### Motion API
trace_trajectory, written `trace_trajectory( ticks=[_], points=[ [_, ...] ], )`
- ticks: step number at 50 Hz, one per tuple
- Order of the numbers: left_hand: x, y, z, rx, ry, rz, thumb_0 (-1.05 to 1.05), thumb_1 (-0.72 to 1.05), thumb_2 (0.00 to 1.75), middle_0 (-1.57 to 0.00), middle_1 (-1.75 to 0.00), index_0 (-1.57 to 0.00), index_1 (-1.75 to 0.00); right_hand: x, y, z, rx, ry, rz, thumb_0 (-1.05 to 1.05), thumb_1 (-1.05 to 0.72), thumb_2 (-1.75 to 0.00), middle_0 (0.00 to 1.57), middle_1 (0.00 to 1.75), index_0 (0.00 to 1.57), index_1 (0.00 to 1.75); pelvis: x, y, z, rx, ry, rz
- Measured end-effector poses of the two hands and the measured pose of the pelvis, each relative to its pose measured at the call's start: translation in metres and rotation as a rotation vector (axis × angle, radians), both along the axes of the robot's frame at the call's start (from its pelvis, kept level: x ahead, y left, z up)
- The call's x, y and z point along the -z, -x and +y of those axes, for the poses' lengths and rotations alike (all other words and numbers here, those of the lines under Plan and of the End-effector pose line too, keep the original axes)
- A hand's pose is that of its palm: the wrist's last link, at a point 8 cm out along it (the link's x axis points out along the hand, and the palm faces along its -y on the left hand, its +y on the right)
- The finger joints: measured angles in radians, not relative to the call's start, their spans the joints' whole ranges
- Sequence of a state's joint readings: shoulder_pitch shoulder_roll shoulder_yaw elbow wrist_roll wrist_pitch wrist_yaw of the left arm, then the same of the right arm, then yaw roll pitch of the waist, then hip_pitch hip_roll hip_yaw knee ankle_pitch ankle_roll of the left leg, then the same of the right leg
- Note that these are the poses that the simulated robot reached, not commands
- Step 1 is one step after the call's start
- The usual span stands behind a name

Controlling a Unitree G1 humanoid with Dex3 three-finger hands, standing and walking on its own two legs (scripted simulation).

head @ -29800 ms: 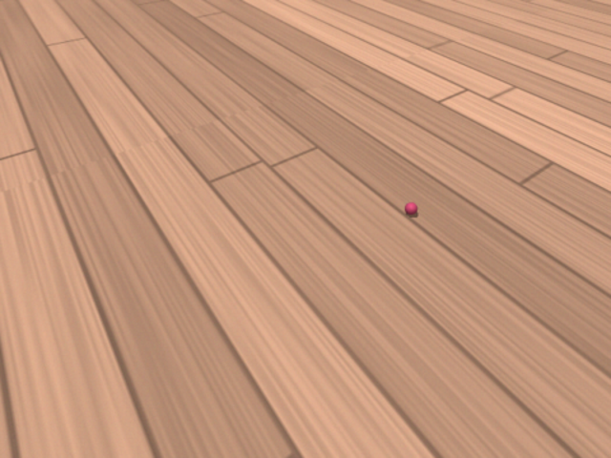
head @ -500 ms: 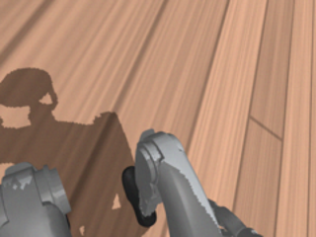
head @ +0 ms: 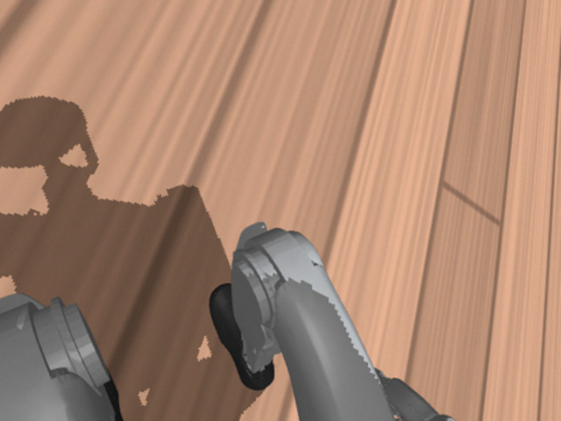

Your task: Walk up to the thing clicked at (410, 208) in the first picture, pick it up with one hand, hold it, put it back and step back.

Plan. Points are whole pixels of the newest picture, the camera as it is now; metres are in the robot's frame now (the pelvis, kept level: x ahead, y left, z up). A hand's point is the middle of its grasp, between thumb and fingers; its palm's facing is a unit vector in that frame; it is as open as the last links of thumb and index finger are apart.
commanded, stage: close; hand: left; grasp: from above
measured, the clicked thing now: out of the picture +0.46 +0.37 -0.28
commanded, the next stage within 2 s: settle in 1.62 s
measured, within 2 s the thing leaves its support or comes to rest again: leaves its support in 1.96 s
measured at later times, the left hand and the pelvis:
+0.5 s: hand out of the picture +0.43 +0.36 -0.25, palm faces -0.42 -0.17 -0.89, open 12.1 cm; pelvis +0.00 +0.00 +0.00, yaw +0 degrees
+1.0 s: hand out of the picture +0.44 +0.35 -0.26, palm faces -0.43 -0.15 -0.89, open 9.6 cm; pelvis +0.00 +0.00 +0.00, yaw -1 degrees
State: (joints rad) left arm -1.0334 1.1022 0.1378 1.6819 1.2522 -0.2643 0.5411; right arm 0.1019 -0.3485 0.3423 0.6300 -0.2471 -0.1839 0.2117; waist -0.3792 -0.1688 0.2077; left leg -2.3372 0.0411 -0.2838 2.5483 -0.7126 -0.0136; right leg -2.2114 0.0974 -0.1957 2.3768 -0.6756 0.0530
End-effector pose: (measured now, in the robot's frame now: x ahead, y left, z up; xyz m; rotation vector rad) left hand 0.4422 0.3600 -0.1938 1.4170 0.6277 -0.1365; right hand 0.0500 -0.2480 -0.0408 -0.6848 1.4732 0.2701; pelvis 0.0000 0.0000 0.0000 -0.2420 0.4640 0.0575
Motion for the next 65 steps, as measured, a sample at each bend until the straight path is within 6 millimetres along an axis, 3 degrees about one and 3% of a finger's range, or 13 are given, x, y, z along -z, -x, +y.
trace_trajectory(
  ticks=[9, 16, 33, 52, 65],
  points=[
    [-0.007, -0.002, -0.002, 0.025, -0.018, -0.049, 0.00, -0.37, 0.88, -0.14, -1.04, -0.16, -1.00, -0.003, -0.016, -0.003, -0.046, 0.014, -0.053, 0.00, -0.89, -0.90, 0.20, 0.30, 0.20, 0.30, 0.001, 0.001, 0.001, 0.004, 0.006, -0.008],
    [-0.001, 0.000, 0.000, -0.001, -0.035, -0.024, 0.00, -0.28, 0.81, -0.19, -1.01, -0.22, -0.96, -0.005, -0.023, 0.001, -0.056, 0.005, -0.082, 0.00, -0.89, -0.90, 0.20, 0.30, 0.20, 0.30, 0.000, 0.002, 0.003, 0.004, 0.011, -0.002],
    [-0.001, 0.002, 0.009, -0.032, -0.026, -0.011, 0.00, -0.10, 0.69, -0.32, -0.93, -0.36, -0.88, -0.007, -0.020, 0.004, -0.044, -0.002, -0.052, 0.00, -0.90, -0.90, 0.20, 0.30, 0.20, 0.30, -0.002, -0.001, 0.004, -0.001, 0.018, 0.007],
    [0.004, -0.002, -0.005, 0.023, -0.022, -0.038, 0.00, 0.15, 0.57, -0.50, -0.84, -0.55, -0.78, -0.006, -0.016, 0.004, -0.055, -0.001, -0.047, 0.00, -0.89, -0.90, 0.20, 0.30, 0.20, 0.30, -0.001, 0.002, 0.003, 0.005, 0.013, -0.005],
    [0.005, 0.001, -0.002, -0.032, -0.028, -0.014, -0.01, 0.31, 0.48, -0.61, -0.77, -0.70, -0.71, -0.009, -0.011, 0.001, -0.047, -0.002, -0.042, 0.00, -0.90, -0.90, 0.20, 0.30, 0.20, 0.30, -0.002, 0.001, 0.002, 0.006, 0.011, -0.002]
  ],
)
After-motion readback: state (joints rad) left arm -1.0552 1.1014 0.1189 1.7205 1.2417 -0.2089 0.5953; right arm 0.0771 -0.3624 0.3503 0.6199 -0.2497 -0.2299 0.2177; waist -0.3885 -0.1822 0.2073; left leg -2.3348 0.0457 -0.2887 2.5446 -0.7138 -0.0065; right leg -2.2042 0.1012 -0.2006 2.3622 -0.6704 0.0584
